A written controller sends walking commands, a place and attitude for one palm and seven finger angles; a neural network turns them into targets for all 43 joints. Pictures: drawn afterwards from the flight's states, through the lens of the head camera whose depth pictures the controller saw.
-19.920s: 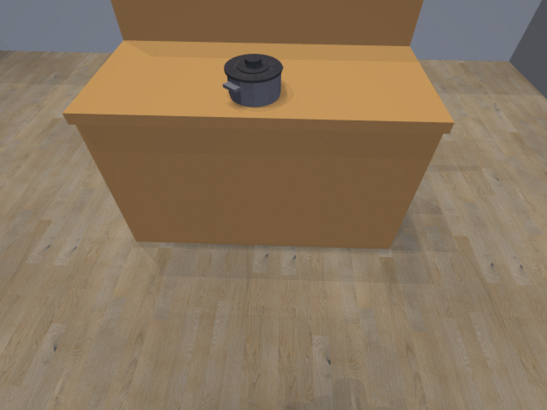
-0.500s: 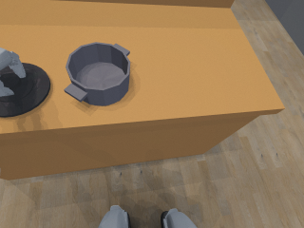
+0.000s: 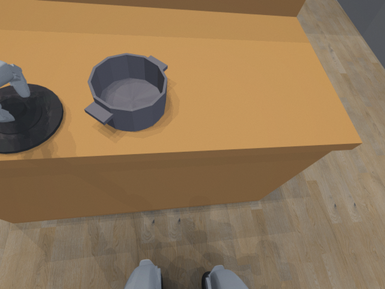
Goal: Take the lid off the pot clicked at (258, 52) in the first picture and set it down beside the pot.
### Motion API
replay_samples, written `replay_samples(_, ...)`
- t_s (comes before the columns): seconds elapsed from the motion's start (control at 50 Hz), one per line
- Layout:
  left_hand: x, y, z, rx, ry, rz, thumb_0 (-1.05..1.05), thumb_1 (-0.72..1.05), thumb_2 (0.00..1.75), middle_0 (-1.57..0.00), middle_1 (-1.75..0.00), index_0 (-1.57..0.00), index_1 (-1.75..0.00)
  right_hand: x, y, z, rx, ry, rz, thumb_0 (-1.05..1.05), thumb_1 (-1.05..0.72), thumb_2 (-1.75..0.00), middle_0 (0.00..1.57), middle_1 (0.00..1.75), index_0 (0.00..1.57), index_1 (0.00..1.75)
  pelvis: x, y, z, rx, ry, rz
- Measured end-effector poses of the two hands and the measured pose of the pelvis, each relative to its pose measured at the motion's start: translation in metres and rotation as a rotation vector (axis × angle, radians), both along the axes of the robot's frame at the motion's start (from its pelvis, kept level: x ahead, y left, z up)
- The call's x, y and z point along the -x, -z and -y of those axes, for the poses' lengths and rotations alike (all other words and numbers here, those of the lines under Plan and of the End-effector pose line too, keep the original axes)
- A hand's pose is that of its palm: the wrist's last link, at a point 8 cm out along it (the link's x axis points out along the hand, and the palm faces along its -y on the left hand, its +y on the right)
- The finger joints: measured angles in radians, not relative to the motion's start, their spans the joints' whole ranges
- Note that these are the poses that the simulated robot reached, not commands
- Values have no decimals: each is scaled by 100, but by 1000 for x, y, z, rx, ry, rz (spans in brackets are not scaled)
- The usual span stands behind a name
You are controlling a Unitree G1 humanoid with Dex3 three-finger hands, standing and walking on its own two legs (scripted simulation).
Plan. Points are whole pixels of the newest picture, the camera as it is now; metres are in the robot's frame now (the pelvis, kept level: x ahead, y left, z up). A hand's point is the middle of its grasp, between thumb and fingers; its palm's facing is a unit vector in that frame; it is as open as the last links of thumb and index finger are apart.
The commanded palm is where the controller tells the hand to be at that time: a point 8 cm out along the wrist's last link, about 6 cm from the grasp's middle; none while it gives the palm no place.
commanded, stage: open the fingers wide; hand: left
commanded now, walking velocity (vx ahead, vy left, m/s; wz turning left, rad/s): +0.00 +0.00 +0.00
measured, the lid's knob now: (12, 109) +0.49 +0.35 +0.01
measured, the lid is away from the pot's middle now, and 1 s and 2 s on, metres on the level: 0.24 0.24 0.24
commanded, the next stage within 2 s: raise the empty hand in 0.50 s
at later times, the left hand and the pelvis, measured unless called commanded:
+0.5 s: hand out of the picture +0.47 +0.35 +0.05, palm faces -0.48 -0.14 -0.87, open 10.9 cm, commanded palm +0.52 +0.34 +0.10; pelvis +0.00 -0.01 +0.00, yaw +0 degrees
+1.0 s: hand out of the picture +0.48 +0.35 +0.08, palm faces -0.45 -0.15 -0.88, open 10.9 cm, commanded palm +0.52 +0.34 +0.14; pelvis +0.01 -0.01 +0.00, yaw +0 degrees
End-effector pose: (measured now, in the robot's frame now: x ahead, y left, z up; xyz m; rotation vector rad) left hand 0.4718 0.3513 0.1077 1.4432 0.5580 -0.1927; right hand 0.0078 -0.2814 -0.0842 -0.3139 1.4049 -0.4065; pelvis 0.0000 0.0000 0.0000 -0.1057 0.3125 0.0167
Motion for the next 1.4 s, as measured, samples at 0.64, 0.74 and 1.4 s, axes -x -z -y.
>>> replay_samples(0.64,-11,-1,1,0,-8,-16,0,9,45,-30,-97,-30,-97,1,8,7,-15,34,-50,0,-90,-90,21,30,20,30,-6,4,13,-2,6,-29)
replay_samples(0.74,-11,-6,-1,-1,-21,-8,0,9,44,-30,-97,-30,-97,-2,7,7,-16,33,-45,0,-90,-90,21,30,20,30,-7,3,13,-2,6,-25)
replay_samples(1.4,-5,-76,-8,-13,-61,26,0,9,44,-30,-97,-30,-98,-15,-6,1,-54,32,12,0,-90,-90,21,30,20,30,-14,-15,8,-17,-3,47)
